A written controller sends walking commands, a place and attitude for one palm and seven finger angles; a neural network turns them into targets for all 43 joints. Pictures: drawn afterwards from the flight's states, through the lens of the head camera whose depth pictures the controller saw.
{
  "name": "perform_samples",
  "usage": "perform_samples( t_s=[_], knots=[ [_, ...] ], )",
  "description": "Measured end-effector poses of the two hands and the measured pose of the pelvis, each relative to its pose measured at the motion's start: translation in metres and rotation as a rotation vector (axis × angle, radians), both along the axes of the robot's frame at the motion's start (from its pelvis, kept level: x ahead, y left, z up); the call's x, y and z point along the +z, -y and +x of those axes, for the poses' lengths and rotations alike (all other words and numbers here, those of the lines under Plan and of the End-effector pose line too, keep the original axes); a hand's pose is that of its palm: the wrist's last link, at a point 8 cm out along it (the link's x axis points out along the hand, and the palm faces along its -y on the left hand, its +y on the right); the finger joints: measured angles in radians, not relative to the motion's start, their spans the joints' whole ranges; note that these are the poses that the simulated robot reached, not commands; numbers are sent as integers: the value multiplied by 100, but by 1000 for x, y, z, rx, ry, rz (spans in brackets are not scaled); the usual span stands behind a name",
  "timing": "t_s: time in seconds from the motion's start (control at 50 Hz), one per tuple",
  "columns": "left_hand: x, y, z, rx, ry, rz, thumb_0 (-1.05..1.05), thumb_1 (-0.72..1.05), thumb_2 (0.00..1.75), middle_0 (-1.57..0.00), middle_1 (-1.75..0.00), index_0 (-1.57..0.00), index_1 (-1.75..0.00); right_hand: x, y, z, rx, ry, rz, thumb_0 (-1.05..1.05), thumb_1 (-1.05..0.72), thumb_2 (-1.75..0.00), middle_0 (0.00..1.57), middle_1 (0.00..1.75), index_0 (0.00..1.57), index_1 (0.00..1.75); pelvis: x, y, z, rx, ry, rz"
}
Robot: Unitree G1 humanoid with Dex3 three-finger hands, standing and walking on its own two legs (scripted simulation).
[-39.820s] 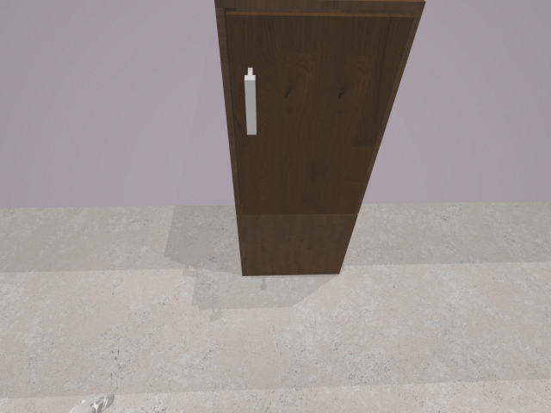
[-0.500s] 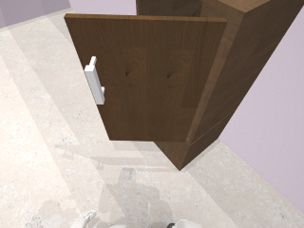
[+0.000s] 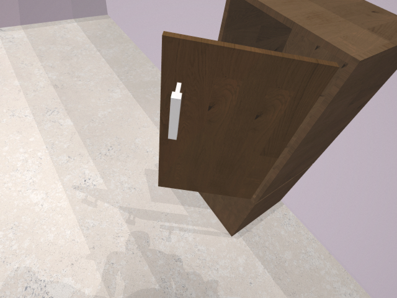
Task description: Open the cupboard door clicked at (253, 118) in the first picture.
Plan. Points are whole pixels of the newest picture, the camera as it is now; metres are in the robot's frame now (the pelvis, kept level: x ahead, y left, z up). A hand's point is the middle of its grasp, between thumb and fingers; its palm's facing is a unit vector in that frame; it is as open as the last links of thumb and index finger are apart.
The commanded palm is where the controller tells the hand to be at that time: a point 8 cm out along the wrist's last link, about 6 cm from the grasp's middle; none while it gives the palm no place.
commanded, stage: come to a stop and stand still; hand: left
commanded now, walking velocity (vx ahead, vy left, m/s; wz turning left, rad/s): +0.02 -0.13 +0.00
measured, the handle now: (175, 111) +0.51 +0.11 +0.07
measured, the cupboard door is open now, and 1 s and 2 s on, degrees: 50 50 50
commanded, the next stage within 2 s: look again from close up in 0.86 s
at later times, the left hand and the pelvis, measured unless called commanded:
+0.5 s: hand out of the picture -0.01 +0.10 -0.17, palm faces +0.03 -0.97 -0.24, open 7.3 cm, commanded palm none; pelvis -0.04 -0.08 +0.00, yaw -1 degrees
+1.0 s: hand out of the picture -0.08 +0.05 -0.18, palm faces +0.06 -0.99 -0.13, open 7.4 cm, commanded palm none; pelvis -0.05 -0.09 -0.01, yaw -1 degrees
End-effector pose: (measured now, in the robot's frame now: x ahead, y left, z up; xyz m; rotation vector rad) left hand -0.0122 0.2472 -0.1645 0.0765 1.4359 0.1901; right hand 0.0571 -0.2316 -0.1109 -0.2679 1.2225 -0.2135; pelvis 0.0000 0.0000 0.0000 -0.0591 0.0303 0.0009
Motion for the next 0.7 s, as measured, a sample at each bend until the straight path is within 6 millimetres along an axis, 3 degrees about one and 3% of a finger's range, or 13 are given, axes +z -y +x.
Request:
perform_samples(
  t_s=[0.08, 0.14, 0.3, 0.4, 0.52, 0.7],
  knots=[
    [1, 4, -23, -17, -74, -14, 0, 91, 90, -20, -30, -20, -30, 2, 3, -28, -52, -32, -9, 0, -92, -90, 20, 30, 20, 30, 2, 1, -5, -19, -1, 0],
    [2, 11, -28, -37, -90, -22, 1, 91, 90, -20, -30, -20, -30, 0, 7, -56, -90, -74, -2, 1, -92, -90, 20, 30, 20, 30, 3, 5, -11, -26, 3, 2],
    [10, 48, -1, -95, 18, -9, 1, 91, 90, -20, -30, -20, -30, -20, 21, -134, -169, -214, 83, 1, -91, -90, 20, 30, 20, 30, 0, 31, -32, -21, 17, 28],
    [15, 75, 8, -104, 112, 56, 1, 92, 90, -20, -30, -20, -30, -46, 39, -164, -189, -269, 161, 1, -90, -90, 20, 30, 20, 30, -10, 59, -43, -21, 30, 78],
    [27, 101, -6, -74, 121, 79, 1, 93, 90, -20, -30, -20, -30, -50, 54, -161, -153, -277, 211, 1, -91, -90, 20, 30, 20, 30, -4, 83, -42, -13, 34, 77],
    [8, 132, -44, -21, 19, 10, 1, 94, 90, -20, -30, -20, -30, -53, 69, -121, -88, -226, 169, 1, -91, -90, 20, 30, 20, 30, -12, 95, -41, 14, 28, 35]
  ],
)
